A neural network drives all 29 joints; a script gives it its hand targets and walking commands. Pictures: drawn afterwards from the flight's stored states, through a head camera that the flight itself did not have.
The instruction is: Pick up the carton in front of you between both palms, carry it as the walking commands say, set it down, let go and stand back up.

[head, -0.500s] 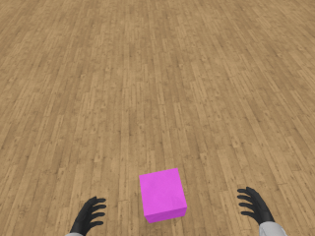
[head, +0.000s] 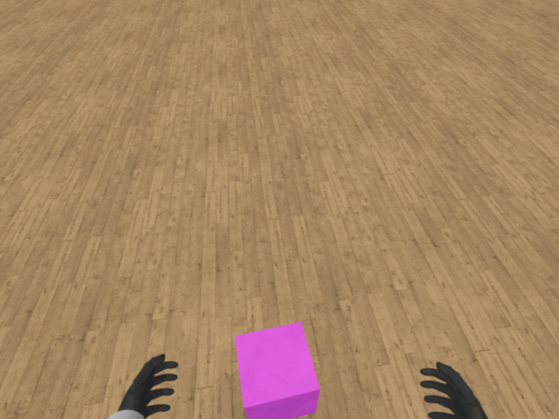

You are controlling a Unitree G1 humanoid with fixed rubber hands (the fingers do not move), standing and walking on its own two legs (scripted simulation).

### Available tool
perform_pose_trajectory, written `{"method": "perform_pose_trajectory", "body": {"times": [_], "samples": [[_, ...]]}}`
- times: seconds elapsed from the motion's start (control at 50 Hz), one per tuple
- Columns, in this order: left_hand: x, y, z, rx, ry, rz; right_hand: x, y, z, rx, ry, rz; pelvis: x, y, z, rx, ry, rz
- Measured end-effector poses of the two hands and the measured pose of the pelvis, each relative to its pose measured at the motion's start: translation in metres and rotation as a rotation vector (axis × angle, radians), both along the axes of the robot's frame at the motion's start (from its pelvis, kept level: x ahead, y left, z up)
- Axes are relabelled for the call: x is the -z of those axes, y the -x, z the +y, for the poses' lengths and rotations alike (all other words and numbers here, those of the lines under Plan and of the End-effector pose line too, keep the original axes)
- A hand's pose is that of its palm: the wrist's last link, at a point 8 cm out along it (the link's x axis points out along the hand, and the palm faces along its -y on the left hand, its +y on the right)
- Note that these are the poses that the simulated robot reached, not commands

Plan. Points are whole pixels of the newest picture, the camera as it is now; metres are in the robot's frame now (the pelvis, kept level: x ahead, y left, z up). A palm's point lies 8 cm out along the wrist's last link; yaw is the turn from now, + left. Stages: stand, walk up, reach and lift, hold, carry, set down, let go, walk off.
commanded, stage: let go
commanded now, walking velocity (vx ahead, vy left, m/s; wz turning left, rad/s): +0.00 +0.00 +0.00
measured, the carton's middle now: (276, 375) +0.40 +0.06 -0.65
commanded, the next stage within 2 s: stand in 0.02 s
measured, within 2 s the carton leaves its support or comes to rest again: neither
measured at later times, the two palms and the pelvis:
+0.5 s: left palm out of the picture +0.12 +0.29 -0.10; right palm out of the picture +0.11 -0.26 -0.08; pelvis +0.00 +0.02 +0.00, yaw +0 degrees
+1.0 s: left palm out of the picture +0.08 +0.31 -0.11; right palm out of the picture +0.09 -0.26 -0.09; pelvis -0.01 +0.03 +0.00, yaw +0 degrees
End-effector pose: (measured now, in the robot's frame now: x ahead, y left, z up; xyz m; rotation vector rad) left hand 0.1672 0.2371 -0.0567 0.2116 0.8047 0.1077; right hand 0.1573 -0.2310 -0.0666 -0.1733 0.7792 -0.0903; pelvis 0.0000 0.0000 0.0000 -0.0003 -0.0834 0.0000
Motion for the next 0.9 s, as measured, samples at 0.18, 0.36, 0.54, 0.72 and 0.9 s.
{"method": "perform_pose_trajectory", "body": {"times": [0.18,0.36,0.54,0.72,0.9], "samples": [[0.024,0.018,0.033,-0.038,-0.035,-0.001,0.005,0.023,-0.031,0.063,0.135,0.055,0.003,0.002,0.008,0.002,0.008,0.041],[0.042,0.036,0.051,-0.041,-0.063,0.083,0.006,0.041,-0.042,0.114,0.19,0.112,0.002,-0.002,0.016,0.008,0.013,0.05],[0.048,0.045,0.057,-0.042,-0.076,0.127,0.017,0.047,-0.028,0.109,0.17,0.159,0.002,-0.002,0.023,0.009,0.013,0.047],[0.051,0.061,0.065,-0.056,-0.089,0.17,0.022,0.053,-0.025,0.105,0.167,0.19,0.001,0.001,0.026,0.007,0.012,0.041],[0.054,0.079,0.07,-0.069,-0.098,0.212,0.023,0.061,-0.028,0.105,0.173,0.218,-0.001,0.006,0.026,0.004,0.011,0.035]]}}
